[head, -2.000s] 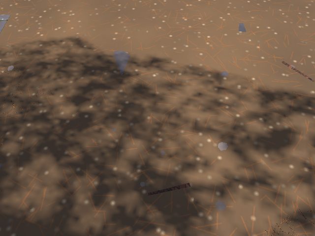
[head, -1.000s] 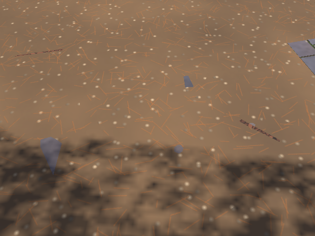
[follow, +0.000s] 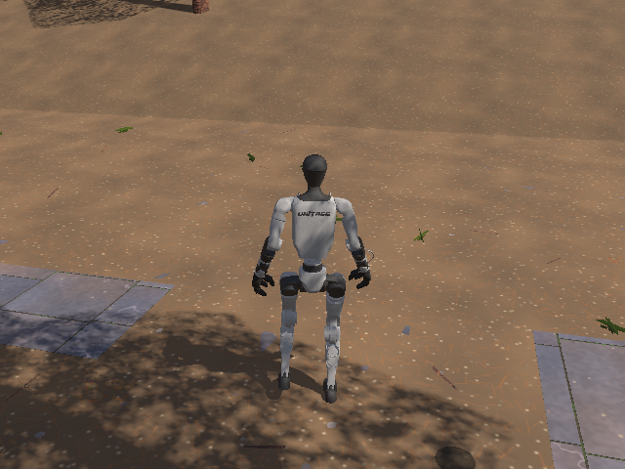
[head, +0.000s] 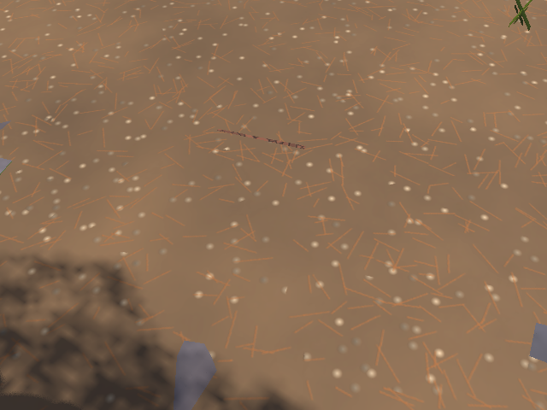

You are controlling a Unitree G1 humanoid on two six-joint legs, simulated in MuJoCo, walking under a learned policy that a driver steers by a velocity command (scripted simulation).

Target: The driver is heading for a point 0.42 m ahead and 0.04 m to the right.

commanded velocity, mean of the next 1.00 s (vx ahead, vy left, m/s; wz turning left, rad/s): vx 0.28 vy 0.00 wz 0.00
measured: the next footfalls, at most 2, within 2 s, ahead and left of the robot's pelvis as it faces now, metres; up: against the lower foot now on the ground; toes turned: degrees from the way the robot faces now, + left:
left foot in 0.30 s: +0.33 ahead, +0.16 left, +0.00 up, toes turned +1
right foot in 0.72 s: +0.47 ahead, -0.07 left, +0.00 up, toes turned -1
